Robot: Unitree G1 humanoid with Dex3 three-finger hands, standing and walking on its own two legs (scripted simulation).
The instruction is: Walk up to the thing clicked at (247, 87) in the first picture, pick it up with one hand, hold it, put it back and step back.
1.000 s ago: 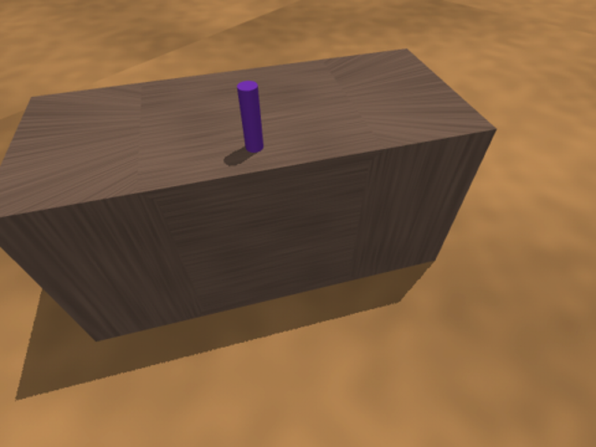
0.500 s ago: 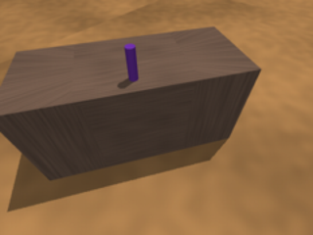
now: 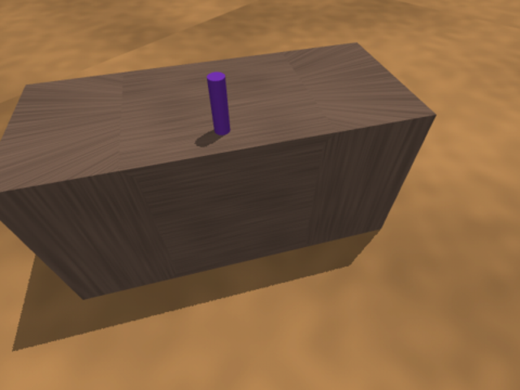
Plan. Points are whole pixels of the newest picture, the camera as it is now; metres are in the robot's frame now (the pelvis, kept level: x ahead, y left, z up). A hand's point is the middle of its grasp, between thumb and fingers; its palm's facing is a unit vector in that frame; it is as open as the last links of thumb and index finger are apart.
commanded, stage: stand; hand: right
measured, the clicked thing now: (219, 105) +0.85 +0.12 -0.04
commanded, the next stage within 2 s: walk up in 0.12 s
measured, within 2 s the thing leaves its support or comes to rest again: neither
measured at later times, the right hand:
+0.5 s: hand (382, 387) +0.16 -0.19 -0.16, palm faces -0.14 +0.91 -0.40, open 7.4 cm
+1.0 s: hand (310, 282) +0.36 -0.10 -0.18, palm faces -0.28 +0.91 -0.30, open 7.4 cm
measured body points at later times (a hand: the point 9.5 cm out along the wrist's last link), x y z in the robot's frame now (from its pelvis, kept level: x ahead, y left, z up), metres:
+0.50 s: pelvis +0.07 +0.10 -0.03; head +0.09 +0.11 +0.41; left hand +0.06 +0.46 -0.15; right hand +0.17 -0.24 -0.13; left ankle +0.12 +0.25 -0.75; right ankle +0.01 -0.11 -0.74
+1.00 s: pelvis +0.25 +0.15 -0.02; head +0.27 +0.12 +0.42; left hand +0.23 +0.48 -0.11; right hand +0.38 -0.15 -0.16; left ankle +0.17 +0.26 -0.68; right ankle +0.33 +0.06 -0.75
